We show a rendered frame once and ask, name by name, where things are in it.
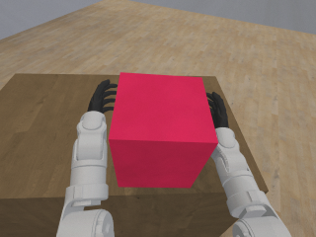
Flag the robot left upper arm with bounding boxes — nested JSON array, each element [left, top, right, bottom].
[[57, 209, 115, 237]]

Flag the right robot hand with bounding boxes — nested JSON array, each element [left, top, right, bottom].
[[206, 92, 229, 128]]

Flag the robot left forearm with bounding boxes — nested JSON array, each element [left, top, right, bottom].
[[56, 111, 109, 237]]

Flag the left robot hand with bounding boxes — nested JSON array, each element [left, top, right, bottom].
[[87, 79, 118, 114]]

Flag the robot right forearm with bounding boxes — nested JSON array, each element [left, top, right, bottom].
[[210, 127, 291, 237]]

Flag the pedestal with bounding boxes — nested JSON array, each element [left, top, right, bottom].
[[0, 73, 269, 237]]

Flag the carton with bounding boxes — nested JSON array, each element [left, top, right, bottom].
[[109, 72, 218, 189]]

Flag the robot right upper arm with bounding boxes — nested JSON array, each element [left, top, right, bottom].
[[232, 216, 290, 237]]

